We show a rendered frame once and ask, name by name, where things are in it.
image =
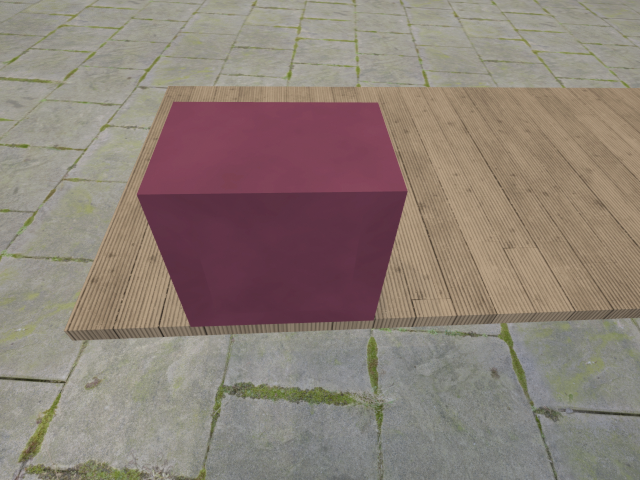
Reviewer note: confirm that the table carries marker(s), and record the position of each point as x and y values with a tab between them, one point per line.
523	205

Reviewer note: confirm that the carton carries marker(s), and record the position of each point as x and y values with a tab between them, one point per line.
274	212

